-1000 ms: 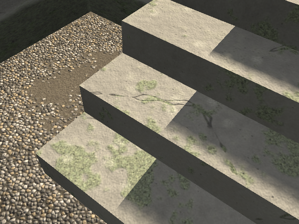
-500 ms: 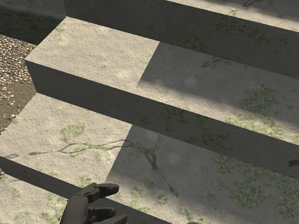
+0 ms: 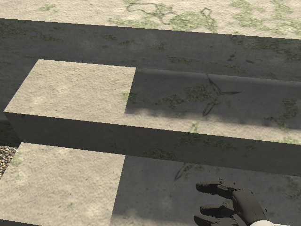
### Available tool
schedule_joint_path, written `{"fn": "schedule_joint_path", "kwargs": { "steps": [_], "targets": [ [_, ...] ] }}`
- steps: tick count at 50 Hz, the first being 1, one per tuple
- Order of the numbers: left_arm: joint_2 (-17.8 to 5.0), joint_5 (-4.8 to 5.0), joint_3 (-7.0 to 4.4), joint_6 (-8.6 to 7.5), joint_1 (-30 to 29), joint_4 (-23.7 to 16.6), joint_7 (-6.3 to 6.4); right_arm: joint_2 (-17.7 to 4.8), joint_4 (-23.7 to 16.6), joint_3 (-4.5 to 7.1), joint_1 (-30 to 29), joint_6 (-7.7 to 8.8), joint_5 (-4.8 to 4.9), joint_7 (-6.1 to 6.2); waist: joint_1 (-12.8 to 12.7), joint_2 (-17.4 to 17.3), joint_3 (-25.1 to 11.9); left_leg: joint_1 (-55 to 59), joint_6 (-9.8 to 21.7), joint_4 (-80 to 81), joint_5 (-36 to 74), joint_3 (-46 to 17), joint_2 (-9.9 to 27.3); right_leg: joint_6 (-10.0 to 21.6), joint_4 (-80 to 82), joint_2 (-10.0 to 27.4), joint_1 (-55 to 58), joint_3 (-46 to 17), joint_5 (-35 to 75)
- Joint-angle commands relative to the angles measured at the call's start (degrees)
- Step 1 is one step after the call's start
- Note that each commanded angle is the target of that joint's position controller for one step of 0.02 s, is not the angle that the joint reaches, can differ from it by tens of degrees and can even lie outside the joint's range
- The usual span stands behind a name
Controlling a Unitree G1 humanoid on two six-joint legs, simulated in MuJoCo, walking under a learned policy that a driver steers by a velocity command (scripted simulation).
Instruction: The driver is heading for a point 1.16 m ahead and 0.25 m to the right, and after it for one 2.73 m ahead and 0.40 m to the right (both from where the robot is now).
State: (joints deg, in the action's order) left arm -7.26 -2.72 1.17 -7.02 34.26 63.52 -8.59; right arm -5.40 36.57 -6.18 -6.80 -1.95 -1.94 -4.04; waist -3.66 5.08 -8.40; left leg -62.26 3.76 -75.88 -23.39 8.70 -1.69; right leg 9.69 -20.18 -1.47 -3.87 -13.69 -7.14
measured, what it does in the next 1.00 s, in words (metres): climbs, turning right: right foot 0.18 m higher, then left foot 0.18 m higher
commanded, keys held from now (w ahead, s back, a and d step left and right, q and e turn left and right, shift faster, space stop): w+e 0.62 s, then w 0.38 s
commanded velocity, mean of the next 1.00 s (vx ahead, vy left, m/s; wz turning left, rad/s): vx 0.50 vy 0.00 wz -0.48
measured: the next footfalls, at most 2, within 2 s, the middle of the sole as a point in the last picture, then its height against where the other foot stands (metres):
right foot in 0.50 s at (225, 213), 0.18 m higher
left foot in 0.94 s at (191, 105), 0.18 m higher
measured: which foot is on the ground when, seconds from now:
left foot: down 0.00-0.52, up 0.54-0.92, down 0.94-1.00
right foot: down 0.00-0.02, up 0.04-0.48, down 0.50-0.98, up 1.00-1.00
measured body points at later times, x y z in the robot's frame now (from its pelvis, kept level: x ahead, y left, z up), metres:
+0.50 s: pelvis +0.30 -0.03 +0.17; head +0.31 -0.02 +0.62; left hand +0.62 +0.01 +0.12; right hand +0.14 -0.14 +0.02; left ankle +0.15 +0.11 -0.56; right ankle +0.42 -0.17 -0.39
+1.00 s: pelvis +0.60 -0.09 +0.37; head +0.60 -0.08 +0.82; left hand +0.68 +0.11 +0.21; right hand +0.74 -0.36 +0.32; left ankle +0.73 -0.05 -0.22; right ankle +0.43 -0.16 -0.36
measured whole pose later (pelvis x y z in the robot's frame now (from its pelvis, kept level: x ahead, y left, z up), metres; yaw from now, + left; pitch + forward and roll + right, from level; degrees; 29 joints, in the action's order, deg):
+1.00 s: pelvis +0.60 -0.09 +0.37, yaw -29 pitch +7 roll +3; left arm -10.4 -2.7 0.1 -7.2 23.5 61.3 -7.0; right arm -7.4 43.8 -4.1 -4.8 0.6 -2.6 -4.1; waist -1.9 5.1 -9.2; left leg -56.0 2.9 -78.3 -33.1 5.9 -0.8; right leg 6.5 -29.3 2.3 -13.1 -7.8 -5.7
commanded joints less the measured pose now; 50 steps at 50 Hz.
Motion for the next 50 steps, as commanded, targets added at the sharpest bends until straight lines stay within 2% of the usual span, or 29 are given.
{"fn": "schedule_joint_path", "kwargs": {
  "steps": [1, 2, 3, 4, 6, 7, 10, 13, 15, 17, 19, 21, 23, 25, 26, 27, 28, 29, 30, 31, 34, 37, 41, 42, 44, 47, 48, 49, 50],
  "targets": [
    [-8.4, -4.15, -2.69, -1.95, 1.9, -5.8, -1.34, -13.2, 5.4, 5.71, 30.4, 1.63, 2.82, 2.33, 12.9, -14.9, -29.7, 79.0, 16.9, 27.7, 22.9, -33.9, 10.2, 0.0, -36.0, 7.0, -31.8, -6.5, 74.3],
    [-7.6, -2.58, -3.58, -0.17, 1.3, -1.2, -1.23, -13.7, 8.7, 6.14, 41.2, 1.11, -0.85, 2.34, 19.3, -25.5, -28.5, 77.1, 25.7, 46.0, 5.7, -64.2, 23.4, -2.7, -70.2, -6.8, -42.0, -8.3, 5.2],
    [-9.8, 0.24, -4.63, 0.69, -7.9, -2.9, -1.21, -16.1, 11.3, 6.82, 38.7, 3.29, -2.39, 3.32, 18.2, -13.9, -6.8, 60.0, 16.7, 51.3, -18.6, -62.3, 20.1, -1.6, -85.9, -3.9, -54.6, -7.6, 11.4],
    [-8.0, 1.2, -4.84, 0.87, -9.8, -2.6, -0.28, -17.4, 12.7, 7.9, 27.6, 4.37, -0.82, 2.98, 12.7, -10.0, 1.9, 48.6, 16.5, 51.4, -16.6, -53.8, 20.7, -2.0, -95.5, -2.7, -57.2, -3.1, 12.2],
    [-4.9, 0.23, -3.62, 2.52, -17.2, -7.5, 2.31, -0.1, 17.2, 3.51, 20.2, 4.48, 0.01, 1.39, 6.3, 0.6, -0.8, 44.9, 14.0, 51.5, 6.7, -35.6, 20.5, 5.1, -102.4, -1.0, -59.7, -2.1, 10.3],
    [-2.4, 0.02, -2.72, 3.32, -17.7, -9.0, 2.5, 4.6, 18.2, 2.19, 17.0, 4.98, 0.27, 1.11, 2.9, 0.5, -0.1, 43.0, 11.1, 51.9, 13.2, -26.9, 17.4, 6.7, -101.2, 0.9, -60.3, -1.9, 8.2],
    [1.9, 1.3, -0.81, 4.39, -20.0, -11.0, 1.38, 3.3, 22.0, 3.7, 19.8, 7.79, -2.1, 2.2, -0.9, -1.8, 4.5, 42.3, 5.8, 54.4, 22.7, -4.3, 11.7, 7.6, -98.9, 3.5, -67.7, 3.8, 3.4],
    [0.2, 3.22, 0.13, 4.28, -26.9, -12.6, 0.79, -0.9, 23.9, 4.18, 25.2, 7.41, -4.84, 2.12, 1.3, -11.0, 4.8, 39.6, 8.2, 62.0, 18.2, -1.5, 11.5, 7.2, -109.6, 2.9, -70.5, 11.6, -2.2],
    [1.7, 3.32, 2.39, 4.61, -35.8, -18.0, 2.51, -1.3, 28.4, 3.35, 31.8, 6.13, -7.06, 1.48, 2.2, -7.9, 7.9, 51.1, 8.5, 64.3, 15.1, -5.2, 16.2, 11.2, -113.6, 3.0, -87.2, 6.9, -6.3],
    [-2.0, 3.01, 2.28, 4.51, -41.6, -20.4, 3.67, -2.8, 29.1, 2.98, 34.8, 7.04, -8.31, 0.6, 3.8, -3.7, 7.1, 57.2, 7.5, 66.2, 15.9, -1.0, 14.8, 10.8, -95.2, 5.0, -87.7, 9.0, 0.2],
    [-4.1, 2.75, 1.99, 6.91, -47.8, -23.8, 4.53, -2.6, 30.9, 2.52, 41.8, 7.11, -7.99, 0.12, 5.8, -8.0, 4.9, 60.6, 7.1, 68.6, 21.9, -0.7, 16.0, 8.4, -85.9, 6.0, -85.3, 13.2, 4.4],
    [-3.1, 1.85, 2.49, 10.63, -57.0, -27.3, 3.95, -5.3, 29.2, 3.01, 38.2, 7.04, -4.57, -2.15, 4.8, -8.8, 6.0, 48.3, 8.5, 76.4, 37.7, 3.9, 18.2, 5.5, -72.0, 6.4, -66.0, 21.6, -9.8],
    [-2.8, 3.37, 1.77, 10.82, -49.2, -26.7, 1.9, -14.6, 28.0, 4.78, 37.5, 10.55, -2.36, -1.91, -1.7, -13.5, 3.2, 47.7, 9.3, 67.9, 100.2, 8.2, 19.6, 3.1, -67.2, -0.2, -46.1, 26.9, -5.0],
    [-5.9, 3.58, 0.22, 9.45, -38.0, -23.5, 2.29, -20.4, 27.5, 6.66, 38.0, 10.96, -0.95, -1.41, -4.5, -18.2, 0.9, 63.5, 7.9, 58.1, 115.0, 7.1, 21.6, 1.3, -45.8, -7.2, -38.3, 27.3, -11.1],
    [-9.4, 3.54, -1.53, 8.94, -28.2, -20.2, 3.92, -20.4, 26.5, 7.15, 35.3, 10.6, -2.77, -1.9, -6.3, -18.1, -3.8, 57.8, 5.8, 47.0, 116.3, 6.5, 20.3, 2.8, -42.9, -7.4, -22.9, 22.2, -2.7],
    [-13.2, 4.98, -2.46, 8.9, -17.1, -16.8, 4.98, -16.2, 24.7, 6.54, 38.6, 10.26, -6.34, -2.77, -6.2, -9.1, -16.9, 37.9, 4.0, 28.3, 96.6, 1.1, 15.9, 8.4, -39.4, -2.8, 3.4, 2.8, 6.4],
    [-15.3, 1.04, -3.53, 9.77, -2.7, -11.2, 6.04, -13.9, 25.2, 6.43, 36.1, 8.37, -5.86, -5.52, -10.2, -0.8, -17.8, 22.1, 2.2, 9.1, 33.4, -3.1, 5.6, 12.1, -16.6, 4.2, 13.9, -19.5, -0.5],
    [-19.4, -0.46, -6.03, 8.67, 0.8, -9.6, 6.26, -10.9, 22.7, 7.12, 30.8, 7.54, -1.58, -5.71, -10.4, -0.1, -10.3, 13.2, 1.9, -21.1, 25.6, -17.3, -0.2, 12.0, -4.7, 9.9, 3.9, -34.7, -15.0],
    [-16.8, -0.49, -5.71, 6.54, -1.8, -6.4, 6.92, -8.2, 22.8, 6.98, 28.6, 7.56, -1.15, -4.69, -7.6, -1.3, -2.3, 4.7, 2.8, -35.2, 29.0, -22.8, -0.4, 10.2, -5.4, 9.4, -4.2, -32.2, -22.2],
    [-11.0, -0.11, -4.34, 4.82, -5.7, -4.6, 6.62, -6.1, 21.7, 6.39, 26.1, 7.95, -2.81, -3.43, -3.9, -1.5, 0.3, 0.2, 3.9, -45.6, 27.9, -23.0, -1.4, 11.6, -6.8, 8.2, -9.9, -29.9, -21.0],
    [0.6, -0.97, -0.43, 4.02, -18.4, -1.4, 4.01, -3.3, 16.5, 4.91, 20.4, 5.9, -1.7, -1.36, 7.4, -9.4, 2.7, -8.6, 9.9, -50.1, 24.7, -20.8, 1.4, 7.5, -5.8, 7.6, -19.3, -13.5, -7.5],
    [-0.6, -1.58, 0.0, 2.64, -19.7, -1.2, 4.67, -3.5, 15.1, 3.81, 17.7, 4.12, -0.1, -0.5, 8.7, -0.3, 5.5, -12.2, 9.9, -60.0, 7.3, -14.1, 2.7, 5.7, 0.0, 6.5, -27.7, -3.1, -7.4],
    [-5.1, -5.79, 0.62, 1.29, -9.5, 0.9, 4.97, -5.9, 5.9, 2.86, 1.4, 4.65, 0.57, 0.96, 5.0, -6.9, 4.0, -10.2, 9.4, -39.2, 15.4, -10.6, 6.7, 0.7, 2.3, 3.9, -29.7, 2.2, -12.5],
    [-6.4, -5.08, 0.61, 1.15, -8.3, 0.0, 4.4, -8.5, 3.0, 3.34, -3.6, 4.61, 1.03, 1.54, 4.0, -4.4, 4.1, -3.3, 6.5, -31.8, 15.9, -11.7, 8.3, 0.3, 5.3, 4.5, -33.5, 2.0, -7.8],
    [-10.3, 0.93, 0.03, 0.18, -14.0, -6.0, 3.27, -7.0, 1.3, 2.74, -7.5, 2.84, -0.53, 0.52, 6.2, 0.8, 4.9, 27.9, -0.5, -16.9, 2.7, -0.3, 4.4, 5.5, 18.1, 7.8, -50.6, 1.4, 2.8],
    [-19.4, 4.64, -3.22, -1.74, -9.5, -5.1, 2.44, -10.3, 3.1, 4.05, 1.9, 1.4, -0.83, -0.64, 8.9, 4.5, 1.7, 19.6, -1.2, 8.1, -1.5, 4.3, -3.3, 8.0, 3.7, 14.3, -9.1, 3.0, 67.9],
    [-18.4, 2.77, -3.99, -1.35, -6.8, -3.3, 1.38, -12.8, 5.0, 5.29, 7.9, 1.99, 0.06, 0.05, 8.3, 5.0, -3.5, 24.6, 1.5, 13.4, -0.1, -0.8, -3.9, 6.3, -6.5, 13.1, -0.8, 5.5, 79.1],
    [-10.4, -1.72, -3.12, -1.11, 1.1, -2.0, 1.38, -15.0, 9.5, 6.05, 19.8, 2.54, -0.35, 0.1, 5.9, -7.7, -17.8, 47.1, 11.2, 13.1, 25.7, -18.9, 2.3, 1.8, -22.7, 8.2, -12.4, 5.8, 67.3],
    [-6.2, -2.47, -2.28, -0.04, -1.5, -2.8, 0.18, -17.3, 13.7, 7.14, 33.0, 2.55, -2.0, 1.31, 12.7, -18.5, -18.3, 62.8, 17.9, 39.0, -2.4, -47.5, 11.1, 0.1, -37.2, -1.3, -36.5, 2.5, 23.6]
  ]
}}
